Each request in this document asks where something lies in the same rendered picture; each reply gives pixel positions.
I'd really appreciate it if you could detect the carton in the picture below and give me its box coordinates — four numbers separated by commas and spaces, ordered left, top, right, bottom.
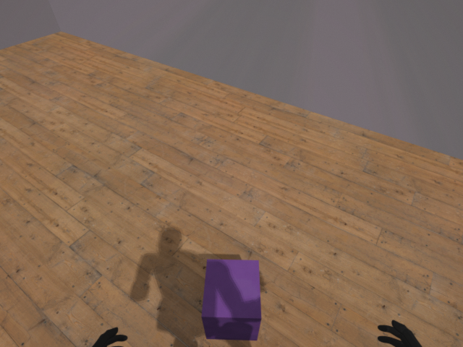
201, 259, 261, 340

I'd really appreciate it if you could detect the robot left hand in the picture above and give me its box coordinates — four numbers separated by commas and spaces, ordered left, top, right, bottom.
92, 327, 127, 347

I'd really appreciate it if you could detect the robot right hand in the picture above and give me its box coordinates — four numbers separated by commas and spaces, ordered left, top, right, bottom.
378, 320, 422, 347

